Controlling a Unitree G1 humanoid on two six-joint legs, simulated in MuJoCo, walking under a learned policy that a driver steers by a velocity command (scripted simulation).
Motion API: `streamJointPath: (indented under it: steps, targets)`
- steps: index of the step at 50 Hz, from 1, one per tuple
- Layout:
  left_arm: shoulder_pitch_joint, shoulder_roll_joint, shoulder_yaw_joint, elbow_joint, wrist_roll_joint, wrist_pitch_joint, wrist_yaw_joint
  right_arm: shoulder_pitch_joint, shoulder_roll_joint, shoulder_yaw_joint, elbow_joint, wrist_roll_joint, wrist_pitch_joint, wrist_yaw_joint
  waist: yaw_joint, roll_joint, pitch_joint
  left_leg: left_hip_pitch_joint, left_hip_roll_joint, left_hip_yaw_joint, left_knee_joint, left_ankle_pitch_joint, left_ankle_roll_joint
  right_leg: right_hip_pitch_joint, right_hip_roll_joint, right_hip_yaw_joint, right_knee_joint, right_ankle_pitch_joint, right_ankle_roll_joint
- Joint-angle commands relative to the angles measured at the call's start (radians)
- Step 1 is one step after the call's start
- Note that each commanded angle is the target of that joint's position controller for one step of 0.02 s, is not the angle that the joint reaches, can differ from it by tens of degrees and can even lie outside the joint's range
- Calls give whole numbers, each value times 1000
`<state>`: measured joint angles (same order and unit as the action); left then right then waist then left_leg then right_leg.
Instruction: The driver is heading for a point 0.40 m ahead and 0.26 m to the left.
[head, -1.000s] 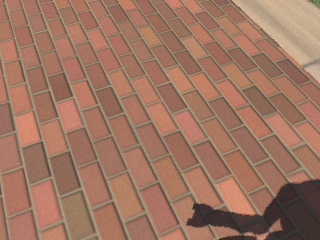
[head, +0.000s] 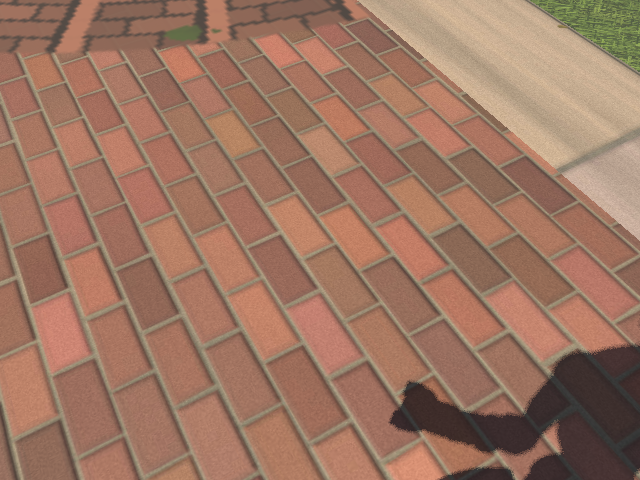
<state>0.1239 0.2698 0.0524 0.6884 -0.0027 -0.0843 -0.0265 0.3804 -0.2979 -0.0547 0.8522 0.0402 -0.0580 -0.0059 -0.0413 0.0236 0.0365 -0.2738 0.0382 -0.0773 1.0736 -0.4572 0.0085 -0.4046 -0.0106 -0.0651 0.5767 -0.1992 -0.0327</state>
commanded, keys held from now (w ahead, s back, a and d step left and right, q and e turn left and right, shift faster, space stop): w+q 0.52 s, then no key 0.48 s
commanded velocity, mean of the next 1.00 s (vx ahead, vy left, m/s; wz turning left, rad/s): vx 0.35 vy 0.00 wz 0.37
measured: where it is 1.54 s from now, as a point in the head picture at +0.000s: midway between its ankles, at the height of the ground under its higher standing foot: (281, 457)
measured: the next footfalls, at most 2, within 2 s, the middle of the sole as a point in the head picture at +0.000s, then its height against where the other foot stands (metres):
left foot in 0.46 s outside the picture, level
right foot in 0.90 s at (318, 394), level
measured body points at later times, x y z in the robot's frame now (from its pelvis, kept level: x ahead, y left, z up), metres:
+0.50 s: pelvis +0.26 +0.05 -0.02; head +0.31 +0.07 +0.43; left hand +0.22 +0.34 -0.14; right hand +0.53 -0.14 -0.10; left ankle +0.35 +0.15 -0.73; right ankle +0.09 -0.11 -0.67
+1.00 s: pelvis +0.48 +0.08 +0.00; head +0.50 +0.09 +0.45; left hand +0.53 +0.38 -0.10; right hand +0.69 -0.12 -0.12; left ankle +0.36 +0.16 -0.71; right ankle +0.61 +0.02 -0.73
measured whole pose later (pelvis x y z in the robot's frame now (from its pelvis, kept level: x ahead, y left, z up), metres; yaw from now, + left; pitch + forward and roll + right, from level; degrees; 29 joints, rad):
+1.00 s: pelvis +0.48 +0.08 +0.00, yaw +24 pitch +1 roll +0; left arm 0.11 0.24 0.03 0.75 0.02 -0.06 -0.01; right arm 0.21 -0.28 -0.04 0.77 0.00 -0.02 -0.01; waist -0.02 0.02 0.03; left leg -0.25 -0.05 -0.08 0.76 -0.55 -0.01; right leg -0.43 0.00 -0.02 0.52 -0.12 -0.01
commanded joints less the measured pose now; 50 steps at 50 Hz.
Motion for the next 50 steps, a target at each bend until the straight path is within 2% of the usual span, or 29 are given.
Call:
streamJointPath:
  steps: [1,2,4,6,9,12,17,20,21,22,23,24,25,26,27,28,29,30,34,37,40,42,44,45,46,47,48,49,50]
  targets:
    - [130,107,34,8,7,-13,5,-68,-113,-34,-101,-8,-21,-5,80,-125,-51,-415,87,-42,149,153,29,351,-276,376,-380,-161,-126]
    - [105,99,33,14,16,-21,7,-41,-94,-35,-96,-5,-9,-1,51,-160,-49,-361,107,-49,132,199,24,301,-262,304,-405,-91,-122]
    - [91,85,34,31,14,-38,11,-38,-63,-32,-91,-2,13,3,35,-131,-28,-348,110,-42,111,237,14,265,-249,203,-442,24,-132]
    - [94,103,42,49,17,-45,16,-72,-49,-31,-109,-7,27,0,30,-97,5,-400,110,-52,70,289,1,255,-256,133,-465,95,-144]
    - [111,115,47,72,20,-40,26,-143,-46,-29,-137,-13,22,7,43,-68,37,-458,97,-52,-79,414,-15,292,-242,37,-478,163,-144]
    - [129,140,53,82,13,-31,35,-242,-28,-17,-173,-18,15,29,79,-48,62,-434,85,25,-258,521,-7,318,-234,-57,-486,218,-130]
    - [213,172,64,120,-7,5,38,-382,-13,-4,-254,-14,10,64,127,-39,97,-476,61,109,-420,468,39,494,-274,-127,-419,367,-115]
    - [197,216,74,115,-18,30,46,-335,-58,-26,-278,-13,16,74,67,-99,11,-327,-31,192,-435,328,93,559,-276,-166,-239,859,-86]
    - [186,231,76,110,-21,39,49,-250,-90,-44,-265,-10,21,71,13,-119,-45,-218,-72,212,-430,277,119,557,-270,-174,-108,991,-77]
    - [167,238,76,104,-28,43,51,-112,-139,-72,-236,-9,25,61,-68,-117,-119,-20,-110,211,-476,291,154,490,-249,-186,80,990,-55]
    - [159,218,65,93,-21,36,55,51,-203,-105,-198,-10,37,41,-153,-65,-201,284,-78,103,-527,326,198,279,-211,-187,354,758,-11]
    - [237,64,19,31,15,9,43,12,-319,-125,-216,-5,39,26,-32,250,-282,667,213,-474,-595,257,403,-221,16,-144,806,-226,71]
    - [197,118,17,14,-9,-40,26,34,-256,-97,-247,-21,20,34,-71,124,-463,735,313,-802,-761,82,471,-344,56,157,922,-380,56]
    - [70,168,30,-19,-51,-59,15,19,-185,-78,-235,-32,7,37,-99,59,-331,644,278,-648,-791,98,395,-407,0,183,896,-303,29]
    - [61,152,23,-28,-49,-64,19,-57,-153,-66,-232,-32,-4,41,-33,-20,-176,457,243,-491,-789,291,350,-390,-48,167,780,-226,20]
    - [54,151,27,-2,-13,-54,32,-137,-97,-47,-242,-31,-8,39,7,-74,-116,318,193,-346,-782,504,295,-315,-96,149,681,-184,21]
    - [96,161,33,4,-3,-40,33,-176,-101,-46,-258,-45,-11,33,44,-9,-96,203,190,-286,-779,711,309,-230,-108,148,661,-171,38]
    - [126,169,37,15,4,-23,34,-193,-101,-45,-260,-48,-12,30,62,-14,-90,131,175,-242,-786,832,308,-171,-114,144,635,-172,57]
    - [105,96,14,16,16,10,42,-180,-137,-49,-217,-41,-13,10,67,2,-91,33,105,-66,-788,1024,265,-124,-84,90,385,-29,103]
    - [29,80,3,9,11,8,32,-165,-131,-43,-194,-36,8,-5,25,45,-123,53,56,-2,-767,937,211,-58,-51,76,166,201,102]
    - [-26,97,7,-2,5,2,18,-138,-124,-35,-165,-40,20,-7,-5,60,-123,109,91,-46,-739,822,198,-38,-35,94,51,269,86]
    - [-42,116,15,-9,13,-2,11,-142,-115,-30,-152,-41,22,-4,-2,70,-109,147,119,-90,-687,788,191,-40,-27,103,-1,209,59]
    - [6,126,25,6,25,-9,8,-166,-100,-23,-142,-35,25,-5,41,66,-109,155,109,-114,-599,739,159,37,-14,92,-108,238,21]
    - [33,146,29,14,35,-15,12,-145,-84,-17,-135,-40,21,-5,49,33,-123,132,61,-100,-538,688,118,138,-43,116,-163,483,-6]
    - [35,202,36,1,49,-18,19,-72,-60,-10,-139,-63,11,-3,0,-68,-190,44,-15,-75,-444,501,68,309,-163,220,-94,857,-66]
    - [54,151,22,6,51,-4,26,36,-21,5,-107,-59,8,-5,-10,-182,-295,-73,-62,-49,-313,186,5,480,-291,344,-57,963,-211]
    - [82,75,4,21,29,11,24,1,-55,3,-105,-51,20,-6,32,-225,-326,-107,-57,-33,-239,-118,-32,477,-344,429,-102,864,-269]
    - [88,54,-8,36,18,22,18,-64,-86,-7,-122,-39,42,-8,49,-199,-284,-146,-39,-37,-199,-227,-47,433,-342,467,-150,663,-262]
    - [74,72,-6,42,18,32,14,-106,-89,-12,-126,-34,67,-14,53,-163,-237,-170,-25,-33,-175,-224,-58,382,-328,473,-193,462,-238]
